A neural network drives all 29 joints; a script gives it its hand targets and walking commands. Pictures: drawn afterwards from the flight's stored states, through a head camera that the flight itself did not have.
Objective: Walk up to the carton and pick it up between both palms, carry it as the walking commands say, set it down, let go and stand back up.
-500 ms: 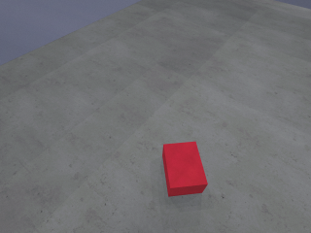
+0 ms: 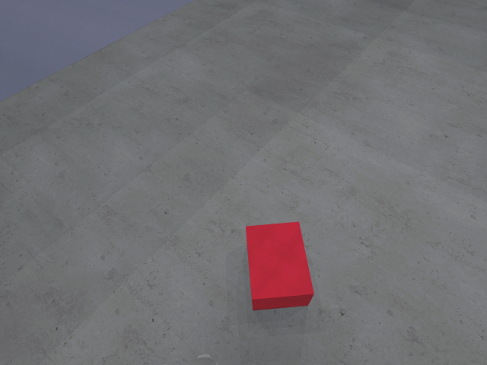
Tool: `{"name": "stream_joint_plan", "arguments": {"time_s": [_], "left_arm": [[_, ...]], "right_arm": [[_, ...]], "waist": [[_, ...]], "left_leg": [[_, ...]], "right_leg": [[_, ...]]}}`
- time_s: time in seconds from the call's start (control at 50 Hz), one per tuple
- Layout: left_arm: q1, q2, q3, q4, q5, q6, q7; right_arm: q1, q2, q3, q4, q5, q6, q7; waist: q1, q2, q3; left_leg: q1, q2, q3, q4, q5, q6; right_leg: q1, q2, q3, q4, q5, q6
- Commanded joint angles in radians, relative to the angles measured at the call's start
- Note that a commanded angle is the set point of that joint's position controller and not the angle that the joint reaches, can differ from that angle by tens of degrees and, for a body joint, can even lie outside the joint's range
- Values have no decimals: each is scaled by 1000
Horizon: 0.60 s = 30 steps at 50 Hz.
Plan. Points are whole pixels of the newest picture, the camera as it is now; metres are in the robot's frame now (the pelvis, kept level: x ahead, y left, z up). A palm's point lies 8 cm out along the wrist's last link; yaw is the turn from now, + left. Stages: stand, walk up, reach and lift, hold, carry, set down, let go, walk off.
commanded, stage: walk up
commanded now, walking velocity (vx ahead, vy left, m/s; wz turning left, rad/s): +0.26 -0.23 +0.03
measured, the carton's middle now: (276, 265) +0.54 -0.08 -0.69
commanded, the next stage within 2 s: stand in 1.84 s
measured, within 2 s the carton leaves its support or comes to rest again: neither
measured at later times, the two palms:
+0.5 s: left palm out of the picture +0.14 +0.20 -0.14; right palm out of the picture +0.13 -0.33 -0.12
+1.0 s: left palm out of the picture +0.15 +0.15 -0.13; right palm (486, 364) +0.15 -0.36 -0.11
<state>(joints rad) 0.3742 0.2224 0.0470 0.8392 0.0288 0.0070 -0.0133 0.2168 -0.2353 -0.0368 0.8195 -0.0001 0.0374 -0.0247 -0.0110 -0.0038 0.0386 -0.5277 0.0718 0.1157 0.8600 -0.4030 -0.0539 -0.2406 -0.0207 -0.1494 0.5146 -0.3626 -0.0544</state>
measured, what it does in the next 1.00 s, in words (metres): steps to the right: left foot, then right foot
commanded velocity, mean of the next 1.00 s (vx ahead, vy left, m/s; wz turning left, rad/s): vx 0.06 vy -0.20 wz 0.01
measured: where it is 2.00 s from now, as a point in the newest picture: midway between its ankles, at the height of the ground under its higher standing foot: outside the picture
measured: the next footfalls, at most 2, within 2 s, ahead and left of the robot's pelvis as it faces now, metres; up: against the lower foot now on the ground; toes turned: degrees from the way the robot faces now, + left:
left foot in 0.12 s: +0.11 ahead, +0.12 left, +0.00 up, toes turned +11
right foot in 0.46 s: +0.11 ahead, -0.15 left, +0.00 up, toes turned -7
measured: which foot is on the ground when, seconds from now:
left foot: up 0.00-0.10, down 0.12-0.44, up 0.46-0.70, down 0.72-1.00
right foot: down 0.00-0.12, up 0.14-0.44, down 0.46-0.74, up 0.76-1.00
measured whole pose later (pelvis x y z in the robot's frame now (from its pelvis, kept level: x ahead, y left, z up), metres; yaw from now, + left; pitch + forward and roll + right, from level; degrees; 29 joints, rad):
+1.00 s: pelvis +0.09 -0.10 +0.00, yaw +2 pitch +3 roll -2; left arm 0.24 0.23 0.05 0.84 0.01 0.04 -0.03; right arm 0.29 -0.23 -0.04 0.82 0.00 0.03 -0.05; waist -0.01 0.00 0.04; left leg -0.30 0.13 0.11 0.51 -0.26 -0.02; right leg -0.30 -0.02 -0.16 0.63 -0.42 -0.05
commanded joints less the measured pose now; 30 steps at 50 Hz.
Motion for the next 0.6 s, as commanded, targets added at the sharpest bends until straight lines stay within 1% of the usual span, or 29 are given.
{"name": "stream_joint_plan", "arguments": {"time_s": [0.0,0.04,0.06,0.08,0.1,0.12,0.14,0.16,0.18,0.2,0.22,0.24,0.26,0.28,0.3,0.32,0.34,0.36,0.38,0.4,0.42,0.44,0.46,0.48,0.5,0.52,0.54,0.56,0.58], "left_arm": [[115,138,42,18,0,-7,12],[98,138,45,24,-12,-7,12],[83,144,44,20,-19,-6,14],[59,131,41,10,-14,-7,19],[32,104,32,-18,-6,-8,17],[0,60,30,-59,-13,2,17],[-43,77,51,-63,-35,15,20],[-43,74,42,-80,-24,26,12],[-52,68,43,-78,-11,39,1],[-77,86,36,-84,-2,47,-8],[-72,72,29,-83,6,60,-20],[-65,74,28,-74,3,69,-27],[-82,60,21,-68,-1,70,-29],[-97,65,21,-72,-6,71,-33],[-138,67,13,-79,-14,64,-32],[-134,63,10,-77,-13,62,-33],[-125,68,9,-79,-16,50,-36],[-136,50,9,-77,-19,43,-37],[-92,51,5,-61,-24,29,-33],[-28,49,6,-26,-26,19,-28],[46,95,31,4,-19,14,-23],[71,190,55,8,5,9,-15],[40,229,45,-5,8,18,-9],[-35,217,44,-36,9,20,-3],[-99,181,37,-60,11,20,4],[-126,152,28,-58,11,15,11],[-133,147,20,-65,8,13,13],[-106,140,17,-51,9,13,11],[-97,131,18,-38,9,9,13]], "right_arm": [[-24,-33,3,-42,-6,-41,2],[7,-18,1,-27,-13,-52,-2],[67,-38,-6,-7,-20,-56,-14],[167,-72,-25,9,-29,-63,-33],[260,-155,-53,19,-41,-66,-47],[268,-246,-79,19,-34,-50,-64],[301,-218,-84,48,-5,-47,-65],[231,-197,-74,36,-6,-50,-64],[159,-153,-63,21,-22,-42,-63],[127,-151,-59,8,-38,-38,-64],[108,-161,-58,2,-44,-28,-62],[108,-167,-56,-1,-44,-25,-55],[113,-164,-58,-2,-43,-25,-53],[92,-178,-62,-4,-39,-28,-48],[105,-183,-64,-5,-38,-25,-50],[103,-196,-71,-2,-34,-22,-50],[104,-202,-74,-7,-35,-18,-52],[100,-207,-81,10,-33,-13,-51],[80,-215,-81,-6,-27,-10,-48],[42,-191,-77,-4,-27,-7,-40],[60,-144,-64,2,-31,-1,-39],[29,-66,-35,-49,-34,6,-32],[-13,-56,-34,-75,-22,18,-44],[-19,-85,-35,-55,-22,24,-42],[29,-102,-41,-39,-20,26,-35],[37,-100,-41,-28,-23,23,-29],[50,-102,-39,-26,-24,20,-25],[44,-91,-26,-34,-24,14,-16],[43,-64,-14,-41,-21,4,-16]], "waist": [[90,-225,-141],[50,-158,-174],[14,-150,-212],[-30,-132,-249],[-74,-4,-264],[-99,243,-228],[-108,163,-251],[-57,116,-178],[-27,85,-149],[-17,139,-102],[-7,163,-49],[-4,219,-27],[-10,264,-32],[-7,270,-49],[-22,296,-60],[-18,294,-80],[-15,295,-104],[-11,308,-110],[21,272,-140],[58,223,-158],[81,70,-161],[87,-256,-107],[91,-201,-75],[67,-190,-50],[30,-156,-33],[23,-134,-54],[30,-177,-72],[40,-190,-76],[36,-146,-110]], "left_leg": [[6,-47,49,-161,-3,16],[149,-73,121,-290,117,34],[257,-61,127,-367,208,45],[431,-3,94,-414,330,70],[625,178,-115,-398,609,142],[713,474,-460,-400,1223,275],[617,511,-476,-426,1208,317],[504,488,-409,-448,973,296],[394,419,-348,-486,689,255],[355,368,-312,-522,518,206],[270,328,-255,-549,423,167],[233,291,-199,-543,428,149],[245,277,-193,-544,449,147],[241,277,-174,-530,462,145],[305,272,-181,-503,534,144],[321,272,-171,-486,524,137],[335,288,-200,-457,534,146],[313,289,-196,-456,503,147],[287,274,-183,-410,492,127],[210,235,-124,-367,376,99],[89,150,-72,-238,221,75],[-115,3,15,8,-143,29],[-96,-17,-50,163,-219,27],[-69,-13,-73,256,-203,23],[-17,-23,-69,289,-133,24],[7,-34,-48,309,-96,24],[-1,-32,-48,276,-97,12],[-4,-19,-40,177,-100,16],[50,-28,-25,53,-122,20]], "right_leg": [[319,-198,113,-117,466,-125],[288,-175,61,-46,579,-104],[264,-150,25,34,717,-78],[138,-125,-18,195,845,-12],[-108,-84,-12,374,632,39],[-416,36,3,612,-85,109],[-407,-8,157,722,-290,106],[-396,-45,196,734,-252,94],[-322,-65,199,702,-188,92],[-310,-72,182,624,-146,93],[-264,-57,156,547,-133,102],[-230,-45,118,499,-106,109],[-226,-31,99,444,-96,111],[-195,-40,100,397,-85,113],[-215,-27,90,325,-115,116],[-172,-28,101,255,-128,109],[-144,-21,107,178,-139,102],[-92,-14,117,99,-105,90],[-9,-13,103,-36,-2,73],[130,-22,64,-159,127,56],[253,-95,108,-202,212,53],[263,-323,353,-261,315,11],[119,-393,416,-299,254,-90],[40,-388,382,-287,211,-132],[-26,-314,276,-270,177,-116],[-5,-291,231,-253,181,-123],[32,-255,205,-217,247,-113],[93,-237,181,-197,254,-99],[125,-213,169,-153,336,-98]]}}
